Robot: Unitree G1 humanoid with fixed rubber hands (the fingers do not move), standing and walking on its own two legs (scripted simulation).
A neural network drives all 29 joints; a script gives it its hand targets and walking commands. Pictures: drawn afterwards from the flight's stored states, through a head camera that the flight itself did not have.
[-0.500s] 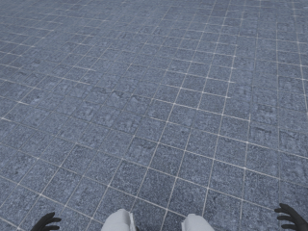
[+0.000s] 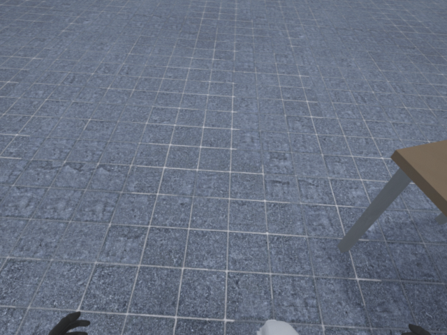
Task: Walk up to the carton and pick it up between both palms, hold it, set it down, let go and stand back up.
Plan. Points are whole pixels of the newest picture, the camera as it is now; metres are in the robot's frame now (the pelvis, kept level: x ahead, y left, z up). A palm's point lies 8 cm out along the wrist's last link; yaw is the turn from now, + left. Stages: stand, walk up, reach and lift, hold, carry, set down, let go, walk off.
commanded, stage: walk up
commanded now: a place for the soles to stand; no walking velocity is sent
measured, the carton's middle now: out of the picture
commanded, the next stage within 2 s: none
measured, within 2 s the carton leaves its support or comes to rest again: neither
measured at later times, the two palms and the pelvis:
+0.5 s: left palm (140, 277) +0.24 +0.17 -0.06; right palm out of the picture +0.08 -0.46 -0.10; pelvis +0.08 -0.12 -0.01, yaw -15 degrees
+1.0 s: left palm (190, 197) +0.44 +0.09 -0.08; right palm out of the picture +0.16 -0.48 -0.12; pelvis +0.21 -0.16 -0.02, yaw -29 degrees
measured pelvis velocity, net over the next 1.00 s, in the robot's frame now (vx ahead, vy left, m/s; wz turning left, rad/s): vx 0.21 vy -0.16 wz -0.51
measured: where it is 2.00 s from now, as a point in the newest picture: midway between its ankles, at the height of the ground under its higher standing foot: outside the picture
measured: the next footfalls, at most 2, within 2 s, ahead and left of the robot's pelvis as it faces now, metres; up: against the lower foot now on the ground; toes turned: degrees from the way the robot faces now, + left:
right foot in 0.18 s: +0.08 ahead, -0.22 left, +0.00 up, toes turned -9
left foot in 0.62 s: +0.27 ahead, -0.06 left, +0.00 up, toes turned -14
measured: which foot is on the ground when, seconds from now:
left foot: down 0.00-0.20, up 0.22-0.60, down 0.62-0.98, up 1.00-1.00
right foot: up 0.00-0.16, down 0.18-0.64, up 0.66-0.94, down 0.96-1.00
